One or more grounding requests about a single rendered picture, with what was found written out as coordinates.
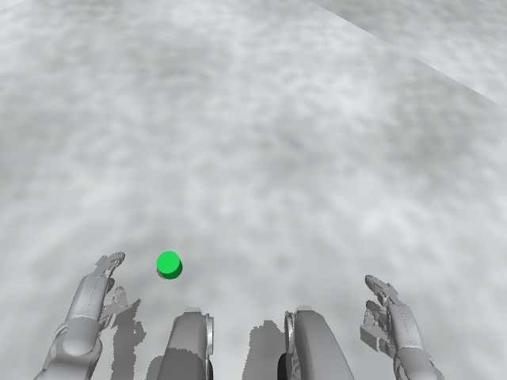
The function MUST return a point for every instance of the right robot hand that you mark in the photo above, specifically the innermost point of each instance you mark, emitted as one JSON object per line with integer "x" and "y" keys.
{"x": 397, "y": 327}

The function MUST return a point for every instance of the left robot hand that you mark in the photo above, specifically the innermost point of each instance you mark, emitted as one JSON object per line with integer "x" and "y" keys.
{"x": 89, "y": 298}

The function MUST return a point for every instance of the left robot arm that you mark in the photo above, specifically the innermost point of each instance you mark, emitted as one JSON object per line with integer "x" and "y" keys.
{"x": 75, "y": 350}

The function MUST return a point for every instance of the tin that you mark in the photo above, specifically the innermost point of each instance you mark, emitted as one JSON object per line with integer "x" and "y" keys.
{"x": 169, "y": 264}

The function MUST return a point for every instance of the right robot arm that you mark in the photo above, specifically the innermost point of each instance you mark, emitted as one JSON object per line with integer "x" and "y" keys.
{"x": 415, "y": 364}

